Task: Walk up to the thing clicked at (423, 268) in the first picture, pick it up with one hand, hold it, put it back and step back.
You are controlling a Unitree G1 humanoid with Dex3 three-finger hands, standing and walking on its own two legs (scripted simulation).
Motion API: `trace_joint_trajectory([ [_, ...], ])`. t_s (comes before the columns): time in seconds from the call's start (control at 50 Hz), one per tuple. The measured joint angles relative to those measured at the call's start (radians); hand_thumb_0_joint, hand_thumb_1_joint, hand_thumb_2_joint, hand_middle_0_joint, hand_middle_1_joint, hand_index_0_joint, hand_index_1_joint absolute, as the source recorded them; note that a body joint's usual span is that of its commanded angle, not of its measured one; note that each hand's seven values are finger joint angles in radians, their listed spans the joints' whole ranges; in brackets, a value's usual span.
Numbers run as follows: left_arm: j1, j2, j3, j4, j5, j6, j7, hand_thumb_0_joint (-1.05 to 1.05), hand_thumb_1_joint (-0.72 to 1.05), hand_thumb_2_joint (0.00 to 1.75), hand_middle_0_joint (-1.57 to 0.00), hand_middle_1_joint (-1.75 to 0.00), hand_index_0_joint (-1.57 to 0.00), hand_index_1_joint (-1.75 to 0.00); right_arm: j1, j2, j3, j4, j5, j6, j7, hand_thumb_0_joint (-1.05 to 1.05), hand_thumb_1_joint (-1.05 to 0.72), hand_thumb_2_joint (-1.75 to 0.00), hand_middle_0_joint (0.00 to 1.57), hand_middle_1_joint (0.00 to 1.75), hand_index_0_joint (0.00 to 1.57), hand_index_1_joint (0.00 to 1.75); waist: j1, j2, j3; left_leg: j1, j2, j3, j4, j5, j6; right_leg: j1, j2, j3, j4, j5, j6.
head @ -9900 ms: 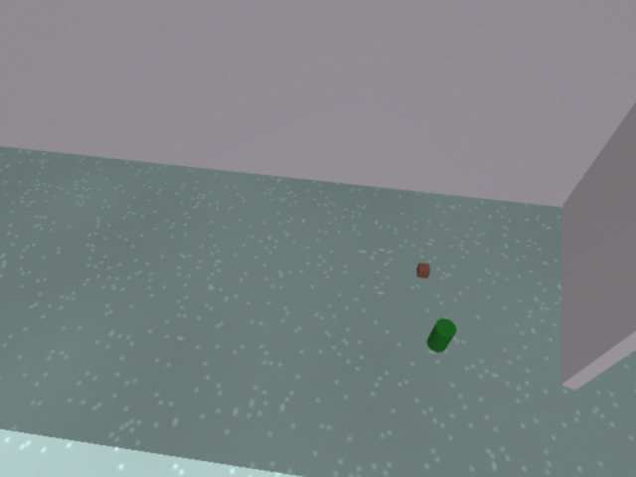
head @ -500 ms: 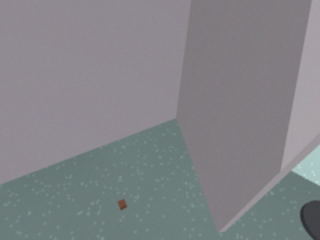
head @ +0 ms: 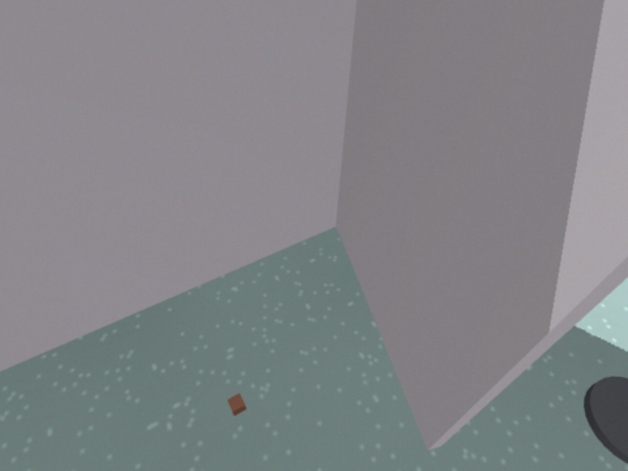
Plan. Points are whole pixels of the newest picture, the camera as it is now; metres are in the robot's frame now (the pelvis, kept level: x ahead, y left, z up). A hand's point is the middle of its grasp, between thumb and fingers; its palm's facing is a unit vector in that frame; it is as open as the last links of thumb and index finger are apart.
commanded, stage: walk up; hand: left
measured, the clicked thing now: (237, 404) +0.43 +0.23 -0.76
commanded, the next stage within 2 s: stand in 0.72 s
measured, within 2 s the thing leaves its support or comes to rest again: neither
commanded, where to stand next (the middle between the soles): +0.05 -0.01 m, yaw +0 degrees
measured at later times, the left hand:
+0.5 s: hand out of the picture +0.07 +0.24 -0.15, palm faces -0.04 -0.93 -0.36, open 7.4 cm
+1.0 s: hand out of the picture +0.07 +0.25 -0.15, palm faces -0.06 -0.93 -0.35, open 7.4 cm
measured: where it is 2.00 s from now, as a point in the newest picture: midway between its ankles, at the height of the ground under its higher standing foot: outside the picture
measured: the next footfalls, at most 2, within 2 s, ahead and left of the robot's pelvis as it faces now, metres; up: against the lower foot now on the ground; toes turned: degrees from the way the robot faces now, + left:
none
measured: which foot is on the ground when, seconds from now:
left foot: down 0.00-1.00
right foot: down 0.00-1.00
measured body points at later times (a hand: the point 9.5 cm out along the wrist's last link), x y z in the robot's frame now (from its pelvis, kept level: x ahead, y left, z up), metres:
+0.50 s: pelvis -0.01 -0.01 +0.00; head +0.00 -0.01 +0.45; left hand +0.08 +0.29 -0.13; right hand +0.06 -0.31 -0.13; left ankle -0.04 +0.12 -0.74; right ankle -0.02 -0.14 -0.74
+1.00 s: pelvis -0.03 +0.00 +0.00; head -0.01 +0.00 +0.45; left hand +0.07 +0.30 -0.13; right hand +0.04 -0.31 -0.13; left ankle -0.04 +0.12 -0.74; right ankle -0.02 -0.14 -0.74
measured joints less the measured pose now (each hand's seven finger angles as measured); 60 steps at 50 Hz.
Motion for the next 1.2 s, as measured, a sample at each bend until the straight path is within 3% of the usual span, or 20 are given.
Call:
trace_joint_trajectory([
  [0.46, 0.020, -0.003, 0.001, 0.002, 0.004, -0.001, -0.002, 0.00, 0.91, 0.89, -0.20, -0.30, -0.20, -0.30, 0.012, -0.007, -0.001, 0.004, -0.001, 0.005, 0.005, 0.00, -0.90, -0.90, 0.20, 0.30, 0.20, 0.30, 0.000, 0.005, 0.011, 0.004, 0.019, 0.016, -0.003, 0.007, -0.012, -0.007, 0.020, 0.015, 0.004, 0.011, -0.012],
  [1.2, 0.021, 0.003, -0.006, 0.018, 0.003, 0.009, -0.011, 0.00, 0.91, 0.89, -0.20, -0.30, -0.20, -0.30, 0.001, 0.000, 0.021, 0.038, 0.000, -0.008, 0.003, 0.00, -0.90, -0.90, 0.20, 0.30, 0.20, 0.30, -0.003, -0.006, 0.009, -0.022, 0.009, 0.011, -0.042, 0.072, -0.005, -0.017, 0.009, 0.011, -0.064, 0.089, 0.000],
])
